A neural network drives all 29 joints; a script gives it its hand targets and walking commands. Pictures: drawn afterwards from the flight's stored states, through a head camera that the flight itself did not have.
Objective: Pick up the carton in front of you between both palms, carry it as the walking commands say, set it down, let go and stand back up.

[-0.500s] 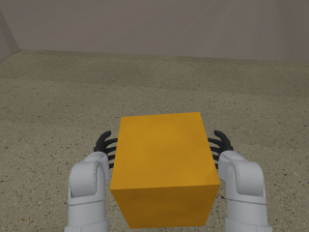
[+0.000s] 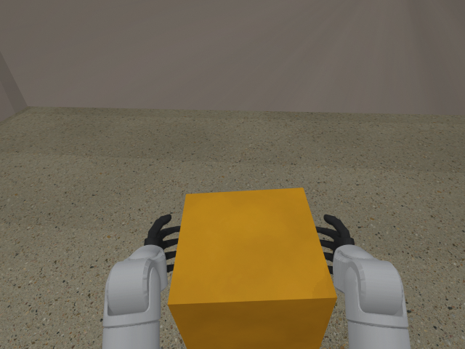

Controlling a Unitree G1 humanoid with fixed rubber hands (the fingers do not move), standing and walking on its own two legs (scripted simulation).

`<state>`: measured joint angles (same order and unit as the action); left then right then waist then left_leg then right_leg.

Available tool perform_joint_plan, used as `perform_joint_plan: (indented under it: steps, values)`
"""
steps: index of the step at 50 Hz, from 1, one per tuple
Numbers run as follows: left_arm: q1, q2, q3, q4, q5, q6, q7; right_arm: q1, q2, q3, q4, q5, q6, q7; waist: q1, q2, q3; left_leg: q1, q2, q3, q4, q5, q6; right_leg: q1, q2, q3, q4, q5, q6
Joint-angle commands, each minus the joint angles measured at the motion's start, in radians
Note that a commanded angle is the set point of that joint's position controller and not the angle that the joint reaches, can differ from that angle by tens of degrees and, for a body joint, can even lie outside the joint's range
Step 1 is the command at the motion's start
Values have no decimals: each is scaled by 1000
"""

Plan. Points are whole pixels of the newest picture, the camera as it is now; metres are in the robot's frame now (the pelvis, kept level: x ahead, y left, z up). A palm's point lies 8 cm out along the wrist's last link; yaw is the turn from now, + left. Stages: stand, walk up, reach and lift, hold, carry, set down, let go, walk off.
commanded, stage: carry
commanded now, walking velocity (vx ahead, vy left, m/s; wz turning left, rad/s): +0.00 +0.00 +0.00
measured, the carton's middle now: (249, 279) +0.27 +0.00 +0.02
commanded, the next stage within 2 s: hold in 1.10 s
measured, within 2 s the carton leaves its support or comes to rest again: neither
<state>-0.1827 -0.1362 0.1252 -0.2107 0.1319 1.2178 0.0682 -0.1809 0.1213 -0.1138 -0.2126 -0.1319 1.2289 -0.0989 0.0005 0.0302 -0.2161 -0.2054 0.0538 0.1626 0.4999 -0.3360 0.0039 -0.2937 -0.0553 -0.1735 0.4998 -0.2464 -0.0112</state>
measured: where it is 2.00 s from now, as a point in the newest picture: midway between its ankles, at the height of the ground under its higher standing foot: outside the picture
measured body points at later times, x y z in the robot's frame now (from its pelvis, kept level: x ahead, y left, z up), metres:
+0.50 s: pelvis +0.00 -0.01 +0.00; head -0.05 -0.01 +0.44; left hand +0.27 +0.15 +0.05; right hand +0.27 -0.16 +0.05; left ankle -0.05 +0.10 -0.74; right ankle +0.01 -0.11 -0.74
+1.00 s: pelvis -0.03 +0.00 +0.00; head -0.06 +0.00 +0.45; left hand +0.27 +0.15 +0.04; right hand +0.27 -0.15 +0.03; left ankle -0.05 +0.10 -0.74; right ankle +0.01 -0.11 -0.74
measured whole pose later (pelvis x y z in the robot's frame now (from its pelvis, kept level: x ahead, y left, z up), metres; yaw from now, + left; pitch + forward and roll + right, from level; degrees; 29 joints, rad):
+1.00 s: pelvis -0.03 +0.00 +0.00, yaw +0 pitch +2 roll +0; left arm -0.23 -0.15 0.19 0.20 0.25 0.71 0.00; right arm -0.23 0.14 -0.18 0.21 -0.25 0.71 -0.03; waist 0.00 0.00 -0.12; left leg -0.26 0.05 0.16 0.52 -0.29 0.02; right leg -0.34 -0.07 -0.18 0.51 -0.20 -0.02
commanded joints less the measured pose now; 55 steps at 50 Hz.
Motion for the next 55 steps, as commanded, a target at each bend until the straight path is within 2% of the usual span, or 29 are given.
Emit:
perform_joint_plan:
  steps: [1, 6, 11, 19, 25, 31, 36, 40, 43, 47, 55]
  values:
    - [-436, -889, -681, -13, -401, 11, -246, -486, 899, 694, -46, 422, 5, 275, -2, -60, -150, 29, 114, -80, -7, 451, -21, 137, -143, 117, 0, 592, -2]
    - [-453, -932, -713, -40, -409, -14, -252, -482, 936, 710, -59, 414, -22, 276, -1, -40, -176, 39, 112, -85, 11, 471, -14, 139, -134, 112, 31, 575, -9]
    - [-420, -926, -724, -24, -379, -65, -255, -446, 941, 726, -36, 385, -77, 281, -1, -32, -178, 34, 108, -90, 20, 459, -5, 133, -126, 109, 46, 527, -13]
    - [-393, -887, -680, 42, -306, -184, -258, -437, 900, 694, 13, 330, -198, 288, -1, -35, -133, 4, 109, -101, -10, 342, 6, 111, -123, 115, 14, 389, -16]
    - [-368, -830, -597, 131, -230, -281, -254, -416, 846, 612, 108, 251, -297, 284, 0, -32, -98, -20, 109, -107, -44, 248, 11, 90, -120, 118, -23, 280, -17]
    - [-421, -828, -502, 268, -151, -402, -256, -460, 842, 503, 250, 168, -416, 287, 0, -28, -77, -35, 110, -115, -73, 178, 14, 67, -119, 124, -53, 190, -14]
    - [-484, -857, -413, 404, -93, -516, -268, -527, 869, 414, 382, 106, -531, 298, 2, -30, -91, -38, 109, -119, -84, 142, 18, 72, -117, 125, -65, 151, -14]
    - [-525, -900, -397, 459, -79, -581, -278, -568, 912, 400, 433, 89, -596, 307, 2, -31, -111, -35, 109, -121, -85, 135, 21, 81, -117, 124, -66, 144, -14]
    - [-523, -925, -419, 450, -87, -588, -282, -566, 937, 423, 428, 99, -603, 311, 1, -32, -126, -29, 109, -120, -80, 148, 21, 88, -118, 122, -62, 159, -14]
    - [-484, -935, -478, 388, -121, -549, -279, -528, 946, 485, 365, 138, -566, 309, -1, -30, -141, -24, 110, -117, -70, 179, 21, 95, -120, 120, -54, 194, -12]
    - [-459, -903, -474, 360, -119, -517, -273, -511, 915, 483, 333, 142, -534, 303, -1, -30, -117, -42, 111, -120, -72, 187, 22, 84, -121, 122, -52, 193, -10]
